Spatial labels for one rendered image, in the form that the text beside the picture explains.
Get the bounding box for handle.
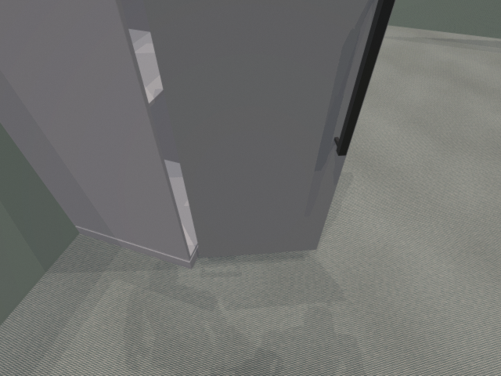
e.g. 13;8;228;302
334;0;395;156

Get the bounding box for fridge door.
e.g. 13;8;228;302
143;0;396;258

